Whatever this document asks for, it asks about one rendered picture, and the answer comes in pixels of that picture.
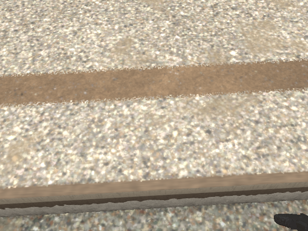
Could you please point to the right robot hand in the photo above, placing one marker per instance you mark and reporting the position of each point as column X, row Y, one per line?
column 293, row 221

